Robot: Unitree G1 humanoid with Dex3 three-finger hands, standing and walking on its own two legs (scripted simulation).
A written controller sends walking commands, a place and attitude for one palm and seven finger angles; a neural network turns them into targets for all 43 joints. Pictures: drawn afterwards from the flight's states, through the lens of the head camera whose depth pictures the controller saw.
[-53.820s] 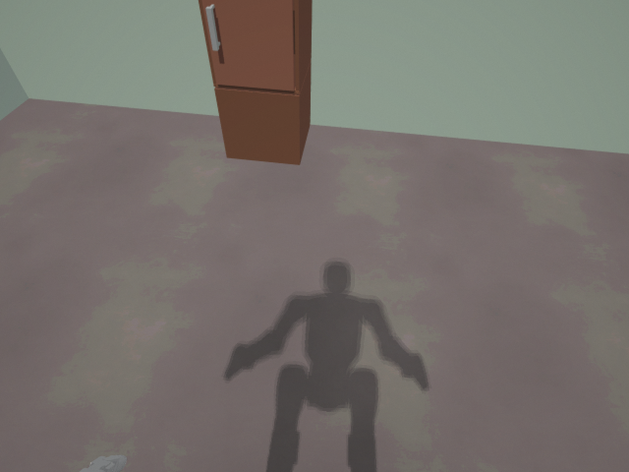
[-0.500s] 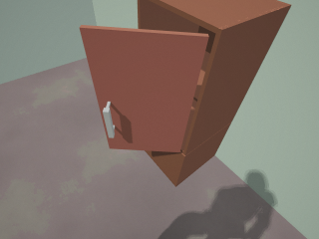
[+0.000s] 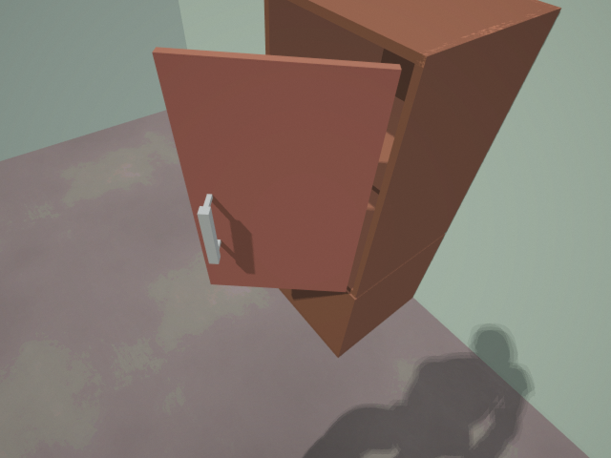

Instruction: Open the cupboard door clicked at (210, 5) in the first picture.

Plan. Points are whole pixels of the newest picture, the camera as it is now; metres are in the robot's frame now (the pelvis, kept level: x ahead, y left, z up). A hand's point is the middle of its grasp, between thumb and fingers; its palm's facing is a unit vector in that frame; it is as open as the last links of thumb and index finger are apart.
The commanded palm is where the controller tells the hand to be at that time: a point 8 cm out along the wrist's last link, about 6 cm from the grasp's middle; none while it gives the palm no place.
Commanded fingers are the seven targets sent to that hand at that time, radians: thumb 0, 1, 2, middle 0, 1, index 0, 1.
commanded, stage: look again from close up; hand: left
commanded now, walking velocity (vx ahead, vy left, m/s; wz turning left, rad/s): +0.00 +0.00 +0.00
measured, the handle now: (211, 229) +0.55 +0.22 -0.10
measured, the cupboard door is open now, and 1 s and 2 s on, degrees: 49 49 49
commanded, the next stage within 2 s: raise the hand with hooked fingers in 0.12 s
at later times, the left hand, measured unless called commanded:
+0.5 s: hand (193, 391) +0.21 +0.16 -0.03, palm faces +0.13 -0.99 +0.00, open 7.8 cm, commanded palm +0.12 +0.22 -0.08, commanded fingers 0.00 0.55 0.75 -0.23 -0.53 -0.23 -0.53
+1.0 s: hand (181, 409) +0.20 +0.19 -0.09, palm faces -0.01 -1.00 -0.03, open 10.8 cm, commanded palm +0.17 +0.24 -0.08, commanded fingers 0.00 -0.03 0.50 -0.27 -0.90 -0.27 -0.90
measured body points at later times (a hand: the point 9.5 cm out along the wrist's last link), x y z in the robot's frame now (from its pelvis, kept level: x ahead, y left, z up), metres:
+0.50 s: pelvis -0.02 -0.01 -0.06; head +0.00 -0.01 +0.39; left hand +0.19 +0.21 -0.03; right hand +0.15 -0.27 -0.13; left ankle +0.03 +0.10 -0.74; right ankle +0.00 -0.14 -0.74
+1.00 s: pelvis -0.02 -0.03 -0.13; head +0.06 -0.02 +0.31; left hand +0.19 +0.24 -0.08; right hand +0.17 -0.25 -0.22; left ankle +0.03 +0.10 -0.74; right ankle +0.00 -0.14 -0.74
